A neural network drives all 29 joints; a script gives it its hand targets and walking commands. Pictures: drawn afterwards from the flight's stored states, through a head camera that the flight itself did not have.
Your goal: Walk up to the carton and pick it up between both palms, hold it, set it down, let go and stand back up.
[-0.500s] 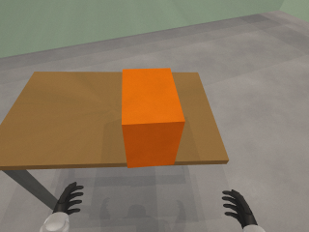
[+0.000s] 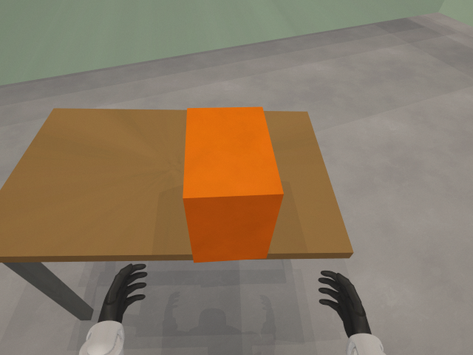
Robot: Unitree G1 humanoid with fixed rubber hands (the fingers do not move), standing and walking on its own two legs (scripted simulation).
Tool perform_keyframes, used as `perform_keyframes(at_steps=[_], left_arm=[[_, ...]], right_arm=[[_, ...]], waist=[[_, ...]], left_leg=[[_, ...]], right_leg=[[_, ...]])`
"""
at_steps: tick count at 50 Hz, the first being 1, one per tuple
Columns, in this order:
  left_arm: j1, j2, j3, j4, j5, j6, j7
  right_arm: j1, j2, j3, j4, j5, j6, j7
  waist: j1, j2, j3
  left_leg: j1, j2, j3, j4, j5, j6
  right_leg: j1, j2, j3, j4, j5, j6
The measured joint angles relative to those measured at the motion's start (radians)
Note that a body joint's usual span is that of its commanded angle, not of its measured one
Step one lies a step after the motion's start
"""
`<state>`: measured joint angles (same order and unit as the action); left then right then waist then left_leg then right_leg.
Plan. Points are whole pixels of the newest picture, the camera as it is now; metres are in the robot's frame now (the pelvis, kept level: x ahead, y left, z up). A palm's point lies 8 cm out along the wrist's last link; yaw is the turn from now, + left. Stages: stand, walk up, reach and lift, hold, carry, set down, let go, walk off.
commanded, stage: reach and lift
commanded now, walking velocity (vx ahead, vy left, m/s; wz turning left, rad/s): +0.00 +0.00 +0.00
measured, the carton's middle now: (227, 185) +0.46 +0.05 -0.02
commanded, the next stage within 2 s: none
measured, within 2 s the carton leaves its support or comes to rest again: neither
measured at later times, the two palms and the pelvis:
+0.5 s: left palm (127, 281) +0.23 +0.21 -0.03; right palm (340, 284) +0.25 -0.17 -0.03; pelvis -0.01 +0.00 -0.01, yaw +0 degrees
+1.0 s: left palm (132, 225) +0.31 +0.21 +0.03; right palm (338, 220) +0.34 -0.16 +0.04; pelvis -0.02 -0.01 +0.00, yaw +0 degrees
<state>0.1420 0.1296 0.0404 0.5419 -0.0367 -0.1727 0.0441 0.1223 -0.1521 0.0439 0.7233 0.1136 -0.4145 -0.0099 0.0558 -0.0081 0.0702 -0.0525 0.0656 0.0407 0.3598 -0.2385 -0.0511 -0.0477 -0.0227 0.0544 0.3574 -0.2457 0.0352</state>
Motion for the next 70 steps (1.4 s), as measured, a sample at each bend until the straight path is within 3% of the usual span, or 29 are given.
perform_keyframes(at_steps=[14,23,31,51,70], left_arm=[[-0.075,-0.022,-0.017,0.064,-0.048,-0.179,0.004],[-0.194,-0.017,-0.009,0.145,-0.066,-0.196,0.016],[-0.296,-0.020,0.005,0.160,-0.077,-0.147,0.029],[-0.543,0.003,0.063,0.132,-0.067,0.126,0.018],[-0.830,0.051,0.069,0.313,-0.086,0.203,0.020]], right_arm=[[-0.106,0.002,0.051,0.070,0.081,-0.133,-0.001],[-0.230,0.003,0.064,0.131,0.102,-0.115,-0.012],[-0.335,-0.011,0.071,0.135,0.119,-0.057,-0.035],[-0.597,-0.055,0.074,0.110,0.167,0.198,-0.092],[-0.883,-0.068,0.052,0.235,0.200,0.352,-0.118]], waist=[[0.006,0.001,-0.002],[0.001,0.000,-0.014],[-0.004,0.006,-0.028],[-0.001,0.000,-0.070],[-0.001,0.000,-0.132]], left_leg=[[-0.057,0.007,-0.007,0.067,-0.025,-0.002],[-0.121,0.010,-0.010,0.097,-0.023,-0.003],[-0.158,0.010,-0.015,0.097,-0.012,-0.002],[-0.181,0.019,-0.021,0.048,0.028,-0.008],[-0.280,0.026,-0.035,0.043,0.054,-0.013]], right_leg=[[-0.054,0.007,-0.003,0.063,-0.024,-0.005],[-0.116,0.011,-0.003,0.090,-0.021,-0.007],[-0.147,0.012,-0.008,0.079,-0.005,-0.006],[-0.161,0.020,-0.014,0.016,0.042,-0.010],[-0.254,0.028,-0.027,0.007,0.066,-0.014]])
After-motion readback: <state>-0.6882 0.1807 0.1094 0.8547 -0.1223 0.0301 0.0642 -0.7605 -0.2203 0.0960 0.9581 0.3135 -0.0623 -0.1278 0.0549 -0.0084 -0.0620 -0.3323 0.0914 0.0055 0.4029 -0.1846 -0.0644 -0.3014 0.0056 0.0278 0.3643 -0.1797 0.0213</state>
